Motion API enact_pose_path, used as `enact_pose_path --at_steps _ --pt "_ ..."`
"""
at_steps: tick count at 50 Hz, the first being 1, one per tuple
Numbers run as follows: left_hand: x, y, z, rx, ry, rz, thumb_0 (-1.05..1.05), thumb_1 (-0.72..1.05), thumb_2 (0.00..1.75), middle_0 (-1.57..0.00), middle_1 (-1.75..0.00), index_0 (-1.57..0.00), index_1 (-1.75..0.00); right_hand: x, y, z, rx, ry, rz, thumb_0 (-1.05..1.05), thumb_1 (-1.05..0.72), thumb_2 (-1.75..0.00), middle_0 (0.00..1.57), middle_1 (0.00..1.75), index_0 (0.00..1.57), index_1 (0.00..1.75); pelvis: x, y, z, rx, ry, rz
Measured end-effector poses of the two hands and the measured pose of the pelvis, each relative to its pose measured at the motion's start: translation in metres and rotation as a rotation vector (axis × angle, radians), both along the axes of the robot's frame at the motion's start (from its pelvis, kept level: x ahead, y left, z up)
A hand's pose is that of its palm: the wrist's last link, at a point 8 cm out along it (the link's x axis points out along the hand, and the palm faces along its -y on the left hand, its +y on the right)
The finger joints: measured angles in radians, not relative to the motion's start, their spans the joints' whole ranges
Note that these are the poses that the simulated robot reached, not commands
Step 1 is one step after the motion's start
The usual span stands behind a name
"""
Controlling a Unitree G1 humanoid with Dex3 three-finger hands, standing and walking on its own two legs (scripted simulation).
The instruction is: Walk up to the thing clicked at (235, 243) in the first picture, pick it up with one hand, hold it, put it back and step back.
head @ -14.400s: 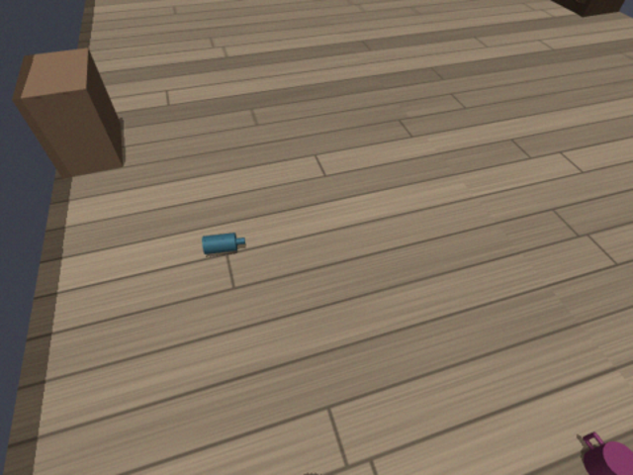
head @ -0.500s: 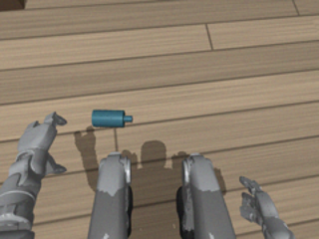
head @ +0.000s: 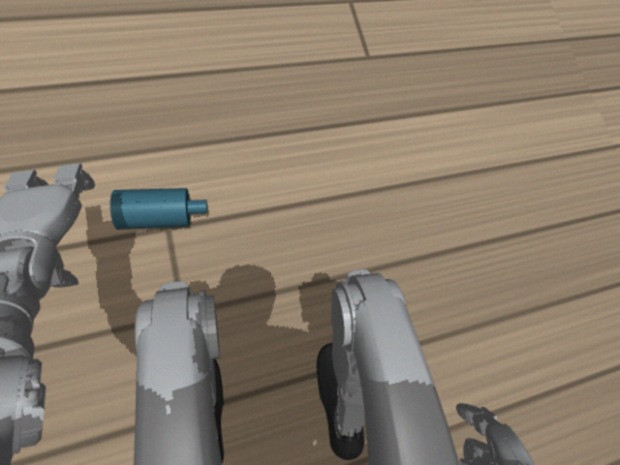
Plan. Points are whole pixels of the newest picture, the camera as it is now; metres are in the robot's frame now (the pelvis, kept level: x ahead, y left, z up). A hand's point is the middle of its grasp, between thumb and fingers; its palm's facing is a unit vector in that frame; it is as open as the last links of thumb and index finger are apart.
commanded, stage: rise first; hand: left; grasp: from above
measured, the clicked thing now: (162, 208) +0.51 +0.22 -0.34
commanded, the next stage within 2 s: none
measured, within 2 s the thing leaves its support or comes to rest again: neither
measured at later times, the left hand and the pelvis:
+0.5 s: hand (81, 224) +0.43 +0.30 -0.20, palm faces -0.46 -0.04 -0.89, open 14.1 cm; pelvis +0.01 +0.00 -0.03, yaw -2 degrees
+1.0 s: hand (93, 218) +0.45 +0.29 -0.21, palm faces -0.45 -0.05 -0.89, open 14.1 cm; pelvis +0.01 +0.00 -0.04, yaw -2 degrees
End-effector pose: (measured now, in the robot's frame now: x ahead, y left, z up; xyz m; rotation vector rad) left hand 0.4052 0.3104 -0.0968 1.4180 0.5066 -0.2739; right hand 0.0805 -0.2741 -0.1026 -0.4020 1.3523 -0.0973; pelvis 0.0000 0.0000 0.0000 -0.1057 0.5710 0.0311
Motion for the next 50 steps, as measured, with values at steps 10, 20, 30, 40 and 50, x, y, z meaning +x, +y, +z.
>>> enact_pose_path --at_steps 10,20,30,40,50 --pt "0.017 -0.005 -0.021 0.037 -0.016 -0.052 0.0 -0.53 1.02 -0.08 -0.98 -0.07 -0.98 0.006 0.003 -0.018 0.004 0.017 0.019 0.01 -0.91 -0.9 0.2 0.3 0.2 0.29 0.004 0.001 -0.017 -0.004 0.007 -0.01" --pt "0.03 -0.009 -0.036 0.056 -0.025 -0.082 0.0 -0.52 1.0 -0.09 -0.98 -0.09 -0.98 0.011 0.007 -0.031 0.015 0.035 0.032 0.01 -0.92 -0.9 0.2 0.3 0.2 0.3 0.008 0.0 -0.026 -0.007 0.013 -0.019" --pt "0.037 -0.011 -0.047 0.064 -0.033 -0.095 0.0 -0.51 0.99 -0.09 -0.99 -0.09 -0.99 0.006 0.003 -0.035 0.004 0.068 0.031 0.01 -0.92 -0.9 0.2 0.3 0.2 0.29 0.012 0.0 -0.032 -0.007 0.017 -0.025" --pt "0.042 -0.015 -0.057 0.064 -0.036 -0.083 0.0 -0.51 0.99 -0.08 -1.01 -0.09 -1.0 0.0 0.0 -0.037 -0.006 0.083 0.028 0.01 -0.92 -0.9 0.2 0.3 0.2 0.29 0.013 -0.001 -0.037 -0.008 0.02 -0.03" --pt "0.048 -0.019 -0.06 0.066 -0.039 -0.084 0.0 -0.53 1.01 -0.09 -1.01 -0.09 -1.01 -0.002 0.002 -0.038 -0.001 0.092 0.025 0.01 -0.92 -0.9 0.2 0.3 0.2 0.29 0.014 0.0 -0.039 -0.011 0.021 -0.032"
